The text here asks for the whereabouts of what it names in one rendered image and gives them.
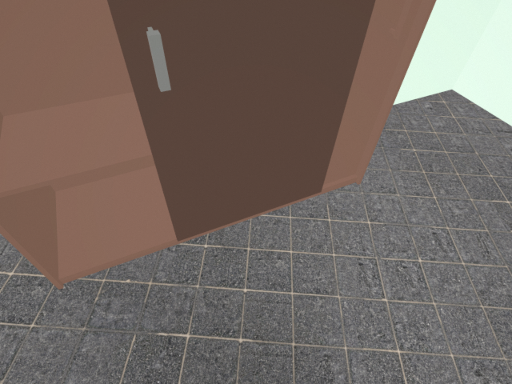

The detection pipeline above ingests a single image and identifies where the handle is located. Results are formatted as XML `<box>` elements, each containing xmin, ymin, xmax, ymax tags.
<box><xmin>393</xmin><ymin>0</ymin><xmax>418</xmax><ymax>40</ymax></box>
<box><xmin>146</xmin><ymin>27</ymin><xmax>171</xmax><ymax>92</ymax></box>

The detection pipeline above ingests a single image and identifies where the wardrobe door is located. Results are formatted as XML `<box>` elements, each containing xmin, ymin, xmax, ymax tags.
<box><xmin>323</xmin><ymin>0</ymin><xmax>422</xmax><ymax>185</ymax></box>
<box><xmin>107</xmin><ymin>0</ymin><xmax>375</xmax><ymax>241</ymax></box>

